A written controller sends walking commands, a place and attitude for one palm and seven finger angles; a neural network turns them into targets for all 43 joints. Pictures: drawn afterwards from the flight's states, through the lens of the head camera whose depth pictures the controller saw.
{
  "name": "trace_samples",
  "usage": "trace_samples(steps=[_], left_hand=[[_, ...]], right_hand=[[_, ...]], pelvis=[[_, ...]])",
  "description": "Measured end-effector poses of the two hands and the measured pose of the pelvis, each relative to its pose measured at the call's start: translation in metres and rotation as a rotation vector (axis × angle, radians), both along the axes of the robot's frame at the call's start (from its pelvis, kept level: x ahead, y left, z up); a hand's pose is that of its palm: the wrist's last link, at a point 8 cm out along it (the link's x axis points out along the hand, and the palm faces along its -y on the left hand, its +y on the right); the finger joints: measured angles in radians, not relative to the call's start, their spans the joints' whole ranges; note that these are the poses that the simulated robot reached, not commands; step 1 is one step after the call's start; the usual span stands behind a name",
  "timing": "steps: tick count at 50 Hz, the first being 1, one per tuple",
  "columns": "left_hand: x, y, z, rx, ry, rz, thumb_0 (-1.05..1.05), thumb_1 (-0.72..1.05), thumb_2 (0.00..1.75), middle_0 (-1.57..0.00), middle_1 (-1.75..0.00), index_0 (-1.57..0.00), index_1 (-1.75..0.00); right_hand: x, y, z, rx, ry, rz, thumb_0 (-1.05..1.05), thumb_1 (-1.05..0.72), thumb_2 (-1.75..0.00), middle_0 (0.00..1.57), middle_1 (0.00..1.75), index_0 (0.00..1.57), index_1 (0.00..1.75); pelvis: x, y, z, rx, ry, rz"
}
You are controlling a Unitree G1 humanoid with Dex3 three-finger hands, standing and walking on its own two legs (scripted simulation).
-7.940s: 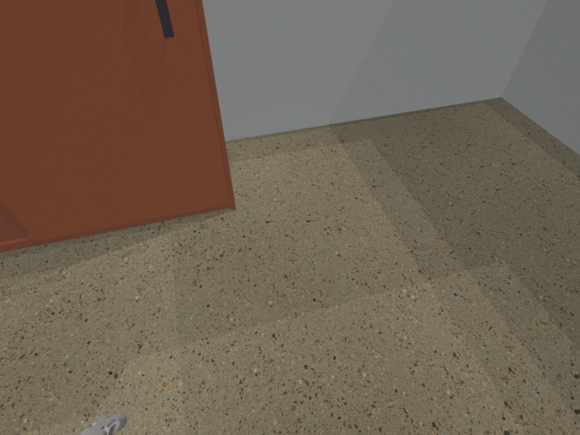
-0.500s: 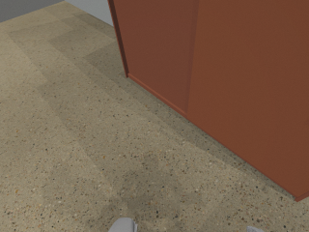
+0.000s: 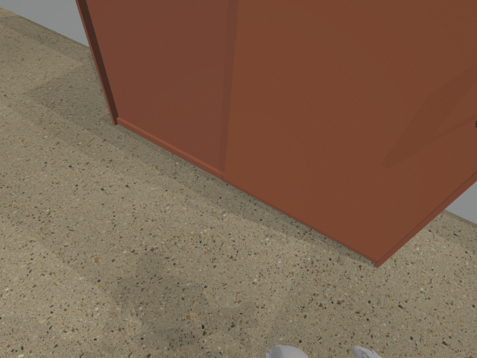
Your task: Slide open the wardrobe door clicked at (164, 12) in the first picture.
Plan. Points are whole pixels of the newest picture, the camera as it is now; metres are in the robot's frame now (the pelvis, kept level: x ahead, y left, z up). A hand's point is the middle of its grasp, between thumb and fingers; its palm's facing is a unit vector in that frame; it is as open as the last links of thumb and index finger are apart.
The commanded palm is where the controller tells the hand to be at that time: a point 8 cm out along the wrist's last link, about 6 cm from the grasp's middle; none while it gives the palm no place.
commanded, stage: turn to face it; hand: right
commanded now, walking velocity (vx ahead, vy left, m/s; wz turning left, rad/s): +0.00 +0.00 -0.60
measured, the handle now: out of the picture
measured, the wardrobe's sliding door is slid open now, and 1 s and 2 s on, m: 0.00 0.00 0.00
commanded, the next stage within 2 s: take the last steps up to it in 0.72 s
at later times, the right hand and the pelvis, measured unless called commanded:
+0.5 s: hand out of the picture -0.06 -0.31 -0.18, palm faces +0.31 +0.92 -0.23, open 7.4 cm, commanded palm none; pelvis -0.04 -0.09 +0.00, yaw -15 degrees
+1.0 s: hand out of the picture -0.06 -0.25 -0.16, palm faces +0.37 +0.90 -0.24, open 7.4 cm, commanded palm none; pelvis -0.06 -0.04 +0.00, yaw -22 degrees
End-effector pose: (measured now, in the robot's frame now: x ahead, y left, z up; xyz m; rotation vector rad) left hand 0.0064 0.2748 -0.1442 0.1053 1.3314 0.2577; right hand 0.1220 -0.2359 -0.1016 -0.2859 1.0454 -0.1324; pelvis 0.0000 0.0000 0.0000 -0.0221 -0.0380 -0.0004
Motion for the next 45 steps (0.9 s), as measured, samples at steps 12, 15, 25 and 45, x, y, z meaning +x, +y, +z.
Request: trace_samples(steps=[12,15,25,45], left_hand=[[0.110,-0.053,0.020,0.085,-0.131,-0.313,0.00,0.91,0.90,-0.19,-0.30,-0.20,-0.30],[0.132,-0.084,0.028,0.101,-0.198,-0.384,0.00,0.91,0.89,-0.19,-0.30,-0.20,-0.30],[0.120,-0.148,0.048,0.070,-0.210,-0.463,0.00,0.90,0.89,-0.20,-0.30,-0.20,-0.30],[-0.007,-0.110,0.013,0.005,0.057,-0.384,0.00,0.90,0.89,-0.20,-0.30,-0.20,-0.30]], right_hand=[[-0.149,-0.064,-0.050,0.063,0.195,-0.284,0.00,-0.90,-0.90,0.21,0.30,0.21,0.30],[-0.181,-0.086,-0.066,0.076,0.256,-0.346,0.00,-0.90,-0.90,0.21,0.30,0.20,0.30],[-0.199,-0.119,-0.045,0.101,0.220,-0.410,0.01,-0.91,-0.90,0.20,0.30,0.20,0.29],[-0.185,-0.089,-0.024,0.081,0.090,-0.429,0.00,-0.90,-0.90,0.20,0.30,0.20,0.29]], pelvis=[[-0.020,-0.040,-0.015,0.029,0.005,-0.174],[-0.027,-0.055,-0.020,0.025,0.003,-0.188],[-0.043,-0.085,0.004,0.082,0.008,-0.262],[-0.068,-0.063,0.005,0.050,0.018,-0.378]])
